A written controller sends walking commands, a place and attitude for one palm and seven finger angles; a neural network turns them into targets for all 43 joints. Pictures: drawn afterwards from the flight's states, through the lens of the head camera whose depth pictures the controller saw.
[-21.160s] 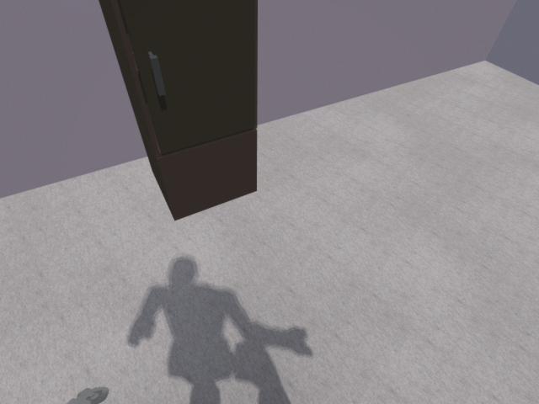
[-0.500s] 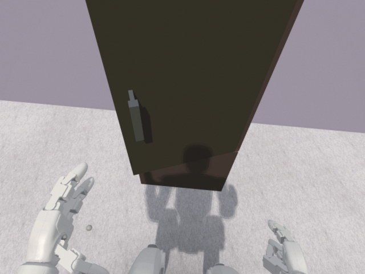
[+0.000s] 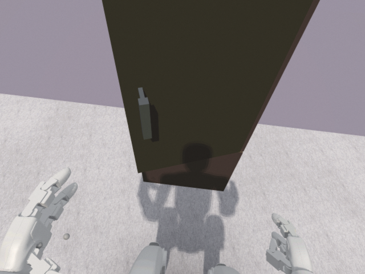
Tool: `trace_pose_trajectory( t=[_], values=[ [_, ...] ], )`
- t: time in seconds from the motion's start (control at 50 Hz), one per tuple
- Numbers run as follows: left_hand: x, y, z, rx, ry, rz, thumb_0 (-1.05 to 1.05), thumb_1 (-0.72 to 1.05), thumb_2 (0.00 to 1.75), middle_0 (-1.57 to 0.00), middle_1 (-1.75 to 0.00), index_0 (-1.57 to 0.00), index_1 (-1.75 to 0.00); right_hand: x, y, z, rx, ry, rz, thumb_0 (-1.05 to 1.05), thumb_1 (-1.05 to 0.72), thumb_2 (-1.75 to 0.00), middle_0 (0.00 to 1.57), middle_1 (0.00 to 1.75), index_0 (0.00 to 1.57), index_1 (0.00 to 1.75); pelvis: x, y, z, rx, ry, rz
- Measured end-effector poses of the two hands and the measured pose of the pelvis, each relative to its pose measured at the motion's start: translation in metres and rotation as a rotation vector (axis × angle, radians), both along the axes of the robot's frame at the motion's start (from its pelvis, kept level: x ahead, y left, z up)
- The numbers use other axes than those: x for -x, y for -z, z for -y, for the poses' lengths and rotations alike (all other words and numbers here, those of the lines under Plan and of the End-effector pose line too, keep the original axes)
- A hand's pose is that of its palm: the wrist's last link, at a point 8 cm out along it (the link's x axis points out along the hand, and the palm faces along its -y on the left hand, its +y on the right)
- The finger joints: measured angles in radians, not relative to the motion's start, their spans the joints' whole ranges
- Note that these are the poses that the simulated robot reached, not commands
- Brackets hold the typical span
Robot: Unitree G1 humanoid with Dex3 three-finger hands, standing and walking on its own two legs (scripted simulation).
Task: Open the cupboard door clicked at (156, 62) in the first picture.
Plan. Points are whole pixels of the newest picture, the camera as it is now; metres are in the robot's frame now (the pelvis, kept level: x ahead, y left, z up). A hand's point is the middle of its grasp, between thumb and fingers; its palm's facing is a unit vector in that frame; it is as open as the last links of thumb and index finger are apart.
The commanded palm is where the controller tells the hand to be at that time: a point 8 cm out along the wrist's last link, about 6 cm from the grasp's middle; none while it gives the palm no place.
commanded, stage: draw the hand back to the body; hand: left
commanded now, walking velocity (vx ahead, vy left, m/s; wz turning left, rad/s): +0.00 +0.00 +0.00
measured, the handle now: (144, 114) +0.45 +0.14 +0.08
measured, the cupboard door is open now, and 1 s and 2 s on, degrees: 21 21 21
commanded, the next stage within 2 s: step back with the hand held close in 1.68 s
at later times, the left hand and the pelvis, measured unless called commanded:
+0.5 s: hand (53, 220) +0.18 +0.22 +0.12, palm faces +0.02 -1.00 -0.09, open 16.3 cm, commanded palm +0.15 +0.28 +0.14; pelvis +0.01 -0.01 +0.03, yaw +1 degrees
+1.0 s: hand (20, 174) +0.22 +0.25 +0.19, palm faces +0.41 -0.80 -0.43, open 12.7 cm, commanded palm +0.17 +0.29 +0.23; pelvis +0.05 -0.01 +0.08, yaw +1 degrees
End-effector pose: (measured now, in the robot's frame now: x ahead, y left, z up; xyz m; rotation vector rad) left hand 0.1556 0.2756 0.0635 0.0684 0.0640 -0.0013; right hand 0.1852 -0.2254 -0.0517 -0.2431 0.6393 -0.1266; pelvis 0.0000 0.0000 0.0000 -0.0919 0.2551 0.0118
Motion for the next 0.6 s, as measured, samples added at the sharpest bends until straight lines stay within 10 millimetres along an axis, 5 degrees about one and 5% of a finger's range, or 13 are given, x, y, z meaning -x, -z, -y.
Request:
trace_pose_trajectory(
  t=[0.18, 0.36, 0.6],
  values=[
    [-0.008, -0.006, 0.008, 0.020, 0.022, 0.021, -0.01, -0.50, 0.30, -0.15, -0.30, -0.15, -0.30, 0.004, -0.002, -0.002, -0.006, -0.009, 0.013, 0.02, -0.90, -0.90, 0.20, 0.30, 0.20, 0.30, 0.002, -0.001, 0.001, 0.000, -0.002, 0.008],
    [-0.009, -0.053, 0.003, -0.044, -0.006, 0.043, -0.01, -0.49, 0.30, -0.15, -0.30, -0.15, -0.30, 0.010, -0.019, -0.001, -0.044, 0.028, 0.014, 0.02, -0.90, -0.90, 0.20, 0.30, 0.20, 0.30, -0.005, -0.021, 0.004, -0.009, -0.008, 0.056],
    [-0.006, -0.081, 0.003, -0.034, -0.006, 0.043, -0.01, -0.48, 0.31, -0.15, -0.30, -0.15, -0.30, 0.001, -0.043, 0.016, -0.022, 0.020, 0.068, 0.02, -0.90, -0.90, 0.20, 0.30, 0.20, 0.30, -0.016, -0.041, 0.011, -0.020, -0.018, 0.109]
  ],
)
